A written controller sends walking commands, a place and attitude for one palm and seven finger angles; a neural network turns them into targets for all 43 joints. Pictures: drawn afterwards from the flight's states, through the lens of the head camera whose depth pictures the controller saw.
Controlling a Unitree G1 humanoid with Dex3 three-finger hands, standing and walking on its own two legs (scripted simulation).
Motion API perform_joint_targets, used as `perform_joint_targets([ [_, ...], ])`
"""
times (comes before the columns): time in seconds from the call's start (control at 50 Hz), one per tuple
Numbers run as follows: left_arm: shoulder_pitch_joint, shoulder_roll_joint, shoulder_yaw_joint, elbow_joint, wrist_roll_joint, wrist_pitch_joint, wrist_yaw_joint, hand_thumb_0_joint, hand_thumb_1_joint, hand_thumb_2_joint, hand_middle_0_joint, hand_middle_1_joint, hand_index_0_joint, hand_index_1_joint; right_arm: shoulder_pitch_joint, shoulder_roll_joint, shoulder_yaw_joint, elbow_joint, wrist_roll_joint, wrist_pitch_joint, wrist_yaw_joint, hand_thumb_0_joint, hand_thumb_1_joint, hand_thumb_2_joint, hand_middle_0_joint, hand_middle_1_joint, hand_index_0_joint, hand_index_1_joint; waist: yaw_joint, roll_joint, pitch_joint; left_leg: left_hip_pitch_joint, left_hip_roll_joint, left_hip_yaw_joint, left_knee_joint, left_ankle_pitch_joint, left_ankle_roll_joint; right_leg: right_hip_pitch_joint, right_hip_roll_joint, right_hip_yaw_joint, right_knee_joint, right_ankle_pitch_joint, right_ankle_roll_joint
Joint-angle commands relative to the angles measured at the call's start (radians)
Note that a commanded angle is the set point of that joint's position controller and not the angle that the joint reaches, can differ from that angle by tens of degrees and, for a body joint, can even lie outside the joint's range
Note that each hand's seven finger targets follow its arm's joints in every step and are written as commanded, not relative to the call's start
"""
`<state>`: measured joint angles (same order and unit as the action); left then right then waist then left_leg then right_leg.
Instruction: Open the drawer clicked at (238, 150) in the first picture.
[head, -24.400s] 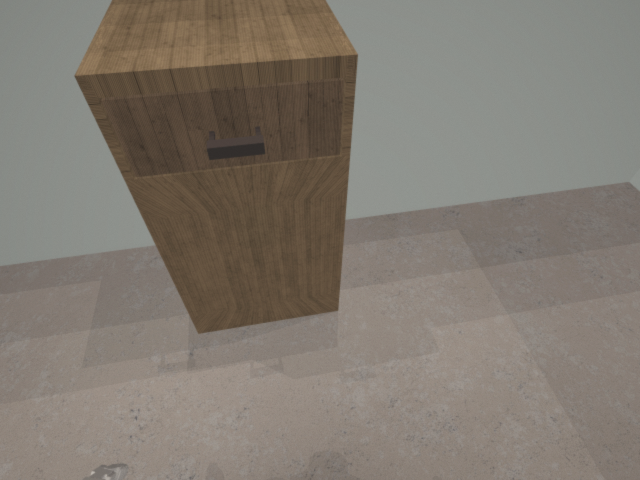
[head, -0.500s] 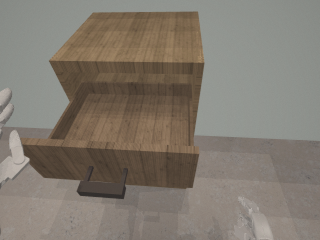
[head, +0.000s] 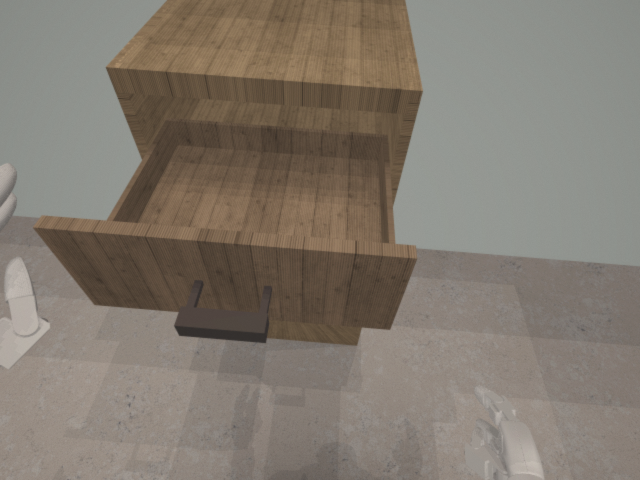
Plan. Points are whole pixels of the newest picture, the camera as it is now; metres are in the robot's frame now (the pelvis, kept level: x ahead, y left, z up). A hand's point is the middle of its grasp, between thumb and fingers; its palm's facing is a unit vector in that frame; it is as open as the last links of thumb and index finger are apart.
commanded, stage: step back with the hand held close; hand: left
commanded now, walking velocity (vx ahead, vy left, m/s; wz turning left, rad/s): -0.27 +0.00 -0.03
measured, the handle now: (227, 307) +0.32 +0.15 +0.03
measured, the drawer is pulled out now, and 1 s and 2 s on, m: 0.30 0.30 0.30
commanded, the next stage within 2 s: stop stepping back and stand still in 0.68 s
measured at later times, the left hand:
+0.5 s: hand (52, 400) +0.14 +0.20 +0.20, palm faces +0.26 -0.82 -0.51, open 7.4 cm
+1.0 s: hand out of the picture -0.03 +0.18 +0.21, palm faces +0.37 -0.79 -0.49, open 7.4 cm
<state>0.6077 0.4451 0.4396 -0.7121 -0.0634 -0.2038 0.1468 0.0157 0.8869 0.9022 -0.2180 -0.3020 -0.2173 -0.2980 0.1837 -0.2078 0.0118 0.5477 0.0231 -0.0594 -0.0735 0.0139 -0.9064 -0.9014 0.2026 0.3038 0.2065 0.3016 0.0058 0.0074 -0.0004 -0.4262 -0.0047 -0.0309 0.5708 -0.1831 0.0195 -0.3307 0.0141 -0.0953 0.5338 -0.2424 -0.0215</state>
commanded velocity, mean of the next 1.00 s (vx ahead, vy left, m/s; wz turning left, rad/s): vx -0.20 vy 0.01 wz -0.01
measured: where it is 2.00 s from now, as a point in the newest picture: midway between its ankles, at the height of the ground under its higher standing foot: outside the picture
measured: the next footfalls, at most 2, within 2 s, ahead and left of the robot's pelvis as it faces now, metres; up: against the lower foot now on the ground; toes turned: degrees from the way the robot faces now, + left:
right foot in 0.44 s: -0.08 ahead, -0.12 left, +0.00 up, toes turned -3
left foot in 0.74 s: -0.09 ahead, +0.10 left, +0.00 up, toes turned +2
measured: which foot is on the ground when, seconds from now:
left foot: down 0.00-0.50, up 0.52-0.72, down 0.74-0.96, up 0.98-1.00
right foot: down 0.00-0.20, up 0.22-0.42, down 0.44-0.76, up 0.78-0.90, down 0.92-1.00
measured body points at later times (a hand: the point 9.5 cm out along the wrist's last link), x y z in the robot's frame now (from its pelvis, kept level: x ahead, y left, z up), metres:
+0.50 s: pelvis -0.08 -0.01 -0.01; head -0.02 +0.00 +0.44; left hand +0.12 +0.24 +0.23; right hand +0.13 -0.22 -0.08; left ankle +0.07 +0.10 -0.73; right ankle -0.12 -0.12 -0.73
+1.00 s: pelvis -0.22 -0.04 +0.00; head -0.21 -0.03 +0.45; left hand -0.06 +0.23 +0.24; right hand -0.04 -0.26 -0.08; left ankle -0.15 +0.09 -0.72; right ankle -0.20 -0.13 -0.73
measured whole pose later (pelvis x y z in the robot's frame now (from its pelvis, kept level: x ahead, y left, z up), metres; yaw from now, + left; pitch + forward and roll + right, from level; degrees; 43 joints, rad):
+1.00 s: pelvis -0.22 -0.04 +0.00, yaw +0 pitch +0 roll -1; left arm 0.60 0.46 0.46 -0.75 -0.05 -0.21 0.14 0.02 0.89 0.90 -0.22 -0.30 -0.22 -0.30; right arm 0.18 -0.17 0.02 0.57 0.02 -0.08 -0.03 0.01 -0.91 -0.90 0.20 0.30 0.21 0.30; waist -0.01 -0.02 0.03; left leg -0.45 0.05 -0.02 0.72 -0.34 -0.01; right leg -0.31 0.03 -0.09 0.57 -0.26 -0.04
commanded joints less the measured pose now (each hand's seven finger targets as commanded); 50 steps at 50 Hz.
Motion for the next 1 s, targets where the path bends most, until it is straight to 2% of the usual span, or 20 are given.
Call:
perform_joint_targets([
  [0.0,-0.057,0.158,0.111,-0.181,0.001,-0.070,0.033,0.000,0.900,0.900,-0.200,-0.300,-0.200,-0.300,-0.086,-0.140,-0.056,-0.138,0.001,-0.064,-0.006,0.000,-0.900,-0.900,0.200,0.300,0.200,0.300,-0.023,0.037,-0.059,0.024,0.090,-0.104,-0.067,-0.263,0.020,-0.051,-0.146,0.185,-0.184,-0.255,-0.023],
  [0.1,-0.076,0.164,0.116,-0.199,-0.003,-0.074,0.042,0.000,0.900,0.900,-0.200,-0.300,-0.200,-0.300,-0.086,-0.137,-0.052,-0.117,-0.004,-0.071,-0.009,0.000,-0.900,-0.900,0.200,0.300,0.200,0.300,-0.027,0.017,-0.072,0.105,0.086,-0.102,-0.025,-0.203,0.008,-0.124,-0.165,0.160,-0.168,-0.198,-0.040],
  [0.18,-0.069,0.183,0.161,-0.207,0.019,-0.089,0.038,0.000,0.900,0.900,-0.200,-0.300,-0.200,-0.300,-0.116,-0.141,-0.050,-0.144,-0.016,-0.084,-0.007,0.000,-0.900,-0.900,0.200,0.300,0.200,0.300,-0.003,0.257,-0.084,-0.193,0.263,-0.309,-0.357,-0.295,0.083,0.159,0.000,0.077,0.193,-0.143,0.020],
  [0.26,-0.031,0.163,0.147,-0.224,0.007,-0.104,0.011,0.000,0.900,0.900,-0.200,-0.300,-0.200,-0.300,-0.081,-0.128,-0.056,-0.117,-0.027,-0.109,0.019,0.000,-0.900,-0.900,0.200,0.300,0.200,0.300,0.006,0.158,-0.193,0.091,0.264,-0.234,-0.193,0.259,0.100,0.043,0.001,0.098,0.173,-0.178,0.018],
  [0.36,-0.041,0.163,0.141,-0.228,-0.011,-0.110,-0.022,0.000,0.900,0.900,-0.200,-0.300,-0.200,-0.300,-0.090,-0.137,-0.046,-0.088,-0.031,-0.119,0.042,0.000,-0.900,-0.900,0.200,0.300,0.200,0.300,0.014,0.198,-0.233,0.228,0.262,-0.196,-0.162,0.492,0.097,0.045,0.025,0.080,0.074,-0.146,0.026],
  [0.44,-0.033,0.186,0.177,-0.235,-0.033,-0.124,-0.045,0.000,0.900,0.900,-0.200,-0.300,-0.200,-0.300,-0.121,-0.136,-0.045,-0.095,-0.018,-0.110,0.049,0.000,-0.900,-0.900,0.200,0.300,0.200,0.300,0.023,0.183,-0.280,0.244,0.230,-0.134,-0.104,0.424,0.071,0.121,0.011,0.067,-0.093,-0.002,0.016],
  [0.46,-0.013,0.186,0.180,-0.228,-0.044,-0.119,-0.053,0.000,0.900,0.900,-0.200,-0.300,-0.200,-0.300,-0.125,-0.133,-0.055,-0.107,0.000,-0.108,0.049,0.000,-0.900,-0.900,0.200,0.300,0.200,0.300,0.021,0.088,-0.293,0.237,0.177,-0.070,-0.042,0.291,0.035,0.126,-0.030,0.076,-0.136,0.097,0.011],
  [0.5,0.031,0.213,0.190,-0.204,-0.054,-0.115,-0.044,0.000,0.900,0.900,-0.200,-0.300,-0.200,-0.300,-0.131,-0.116,-0.066,-0.118,0.035,-0.089,0.037,0.000,-0.900,-0.900,0.200,0.300,0.200,0.300,-0.006,-0.172,-0.223,0.146,-0.009,0.047,0.294,-0.133,-0.040,-0.025,-0.309,0.311,-0.275,0.225,-0.084],
  [0.52,0.026,0.211,0.192,-0.172,-0.050,-0.109,-0.033,0.000,0.900,0.900,-0.200,-0.300,-0.200,-0.300,-0.171,-0.109,-0.069,-0.111,0.035,-0.077,0.027,0.000,-0.900,-0.900,0.200,0.300,0.200,0.300,0.007,-0.186,-0.149,0.032,-0.033,0.000,0.526,-0.264,-0.046,-0.083,-0.391,0.367,-0.281,0.287,-0.150],
  [0.56,0.017,0.174,0.177,-0.125,-0.025,-0.083,-0.018,0.000,0.900,0.900,-0.200,-0.300,-0.200,-0.300,-0.190,-0.051,-0.033,-0.110,0.000,-0.049,0.008,0.000,-0.900,-0.900,0.200,0.300,0.200,0.300,-0.022,-0.120,-0.094,-0.119,0.006,-0.034,0.546,-0.326,-0.058,0.042,-0.352,0.270,-0.180,0.585,-0.166],
  [0.64,-0.060,0.150,0.133,-0.100,0.016,-0.063,0.011,0.000,0.900,0.900,-0.200,-0.300,-0.200,-0.300,-0.157,-0.075,-0.027,-0.089,-0.013,-0.019,-0.020,0.000,-0.900,-0.900,0.200,0.300,0.200,0.300,-0.043,-0.115,-0.090,-0.012,0.012,0.034,0.009,-0.205,-0.045,0.177,-0.239,0.191,-0.061,0.796,-0.072],
  [0.68,-0.071,0.185,0.125,-0.185,0.015,-0.075,0.025,0.000,0.900,0.900,-0.200,-0.300,-0.200,-0.300,-0.134,-0.119,-0.064,-0.082,-0.006,-0.021,-0.018,0.000,-0.900,-0.900,0.200,0.300,0.200,0.300,-0.045,-0.003,-0.141,0.131,0.094,0.017,-0.199,0.192,-0.021,0.179,-0.190,0.151,0.027,0.628,-0.012],
  [0.7,-0.038,0.138,0.092,-0.211,0.013,-0.085,0.018,0.000,0.900,0.900,-0.200,-0.300,-0.200,-0.300,-0.117,-0.123,-0.071,-0.098,-0.008,-0.025,-0.006,0.000,-0.900,-0.900,0.200,0.300,0.200,0.300,-0.018,0.107,-0.204,0.207,0.207,-0.073,-0.191,0.509,0.015,0.142,-0.108,0.098,0.071,0.391,0.023],
  [0.74,0.008,0.166,0.131,-0.223,0.004,-0.096,0.004,0.000,0.900,0.900,-0.200,-0.300,-0.200,-0.300,-0.099,-0.120,-0.091,-0.115,-0.004,-0.058,0.022,0.000,-0.900,-0.900,0.200,0.300,0.200,0.300,-0.011,0.200,-0.256,0.273,0.310,-0.140,-0.128,0.749,0.070,0.010,-0.040,0.097,0.188,-0.050,0.024],
  [0.76,0.002,0.167,0.131,-0.290,0.002,-0.097,-0.004,0.000,0.900,0.900,-0.200,-0.300,-0.200,-0.300,-0.100,-0.114,-0.079,-0.120,-0.030,-0.065,0.032,0.000,-0.900,-0.900,0.200,0.300,0.200,0.300,-0.009,0.289,-0.249,0.201,0.341,-0.167,-0.169,0.704,0.096,0.003,-0.027,0.098,0.276,-0.192,0.031],
  [0.82,0.037,0.141,0.140,-0.312,0.002,-0.080,0.010,0.000,0.900,0.900,-0.200,-0.300,-0.200,-0.300,-0.062,-0.115,-0.074,-0.107,-0.013,-0.081,0.045,0.000,-0.900,-0.900,0.200,0.300,0.200,0.300,-0.011,0.217,-0.199,0.211,0.277,-0.098,-0.141,0.487,0.096,-0.011,-0.010,0.077,0.218,-0.202,0.041],
  [0.88,0.027,0.168,0.168,-0.246,-0.002,-0.053,0.020,0.000,0.900,0.900,-0.200,-0.300,-0.200,-0.300,-0.075,-0.131,-0.057,-0.126,0.005,-0.079,0.039,0.000,-0.900,-0.900,0.200,0.300,0.200,0.300,-0.013,0.164,-0.111,-0.001,0.192,-0.039,-0.156,-0.144,0.046,0.192,-0.023,0.045,-0.045,-0.068,0.043],
  [0.9,-0.012,0.157,0.149,-0.216,-0.001,-0.054,0.020,0.000,0.900,0.900,-0.200,-0.300,-0.200,-0.300,-0.081,-0.121,-0.049,-0.128,0.009,-0.075,0.036,0.000,-0.900,-0.900,0.200,0.300,0.200,0.300,-0.028,0.085,-0.074,-0.032,0.123,-0.003,-0.109,-0.319,0.017,0.188,-0.059,0.080,-0.146,-0.083,0.019],
  [0.94,-0.064,0.163,0.142,-0.146,-0.005,-0.041,0.025,0.000,0.900,0.900,-0.200,-0.300,-0.200,-0.300,-0.062,-0.123,-0.067,-0.112,0.010,-0.055,0.024,0.000,-0.900,-0.900,0.200,0.300,0.200,0.300,-0.038,-0.133,-0.053,0.090,-0.014,0.053,0.260,-0.310,-0.033,-0.125,-0.259,0.405,-0.377,-0.537,-0.088],
  [0.98,-0.089,0.153,0.121,-0.111,0.000,-0.024,0.030,0.000,0.900,0.900,-0.200,-0.300,-0.200,-0.300,-0.066,-0.127,-0.066,-0.086,-0.007,-0.037,0.022,0.000,-0.900,-0.900,0.200,0.300,0.200,0.300,-0.044,-0.151,-0.024,0.077,-0.012,0.023,0.507,-0.215,-0.023,-0.220,-0.349,0.475,-0.417,-0.496,-0.145],
])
